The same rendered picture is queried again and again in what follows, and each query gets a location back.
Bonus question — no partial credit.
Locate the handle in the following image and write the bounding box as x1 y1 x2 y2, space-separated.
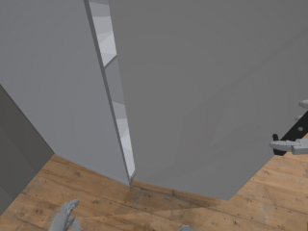
272 111 308 156

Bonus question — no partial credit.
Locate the fridge door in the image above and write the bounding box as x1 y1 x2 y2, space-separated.
108 0 308 201

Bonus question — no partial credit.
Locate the robot left hand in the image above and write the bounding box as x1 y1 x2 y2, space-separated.
48 198 84 231

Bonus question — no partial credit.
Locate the robot right hand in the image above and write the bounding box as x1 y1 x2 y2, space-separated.
269 99 308 155

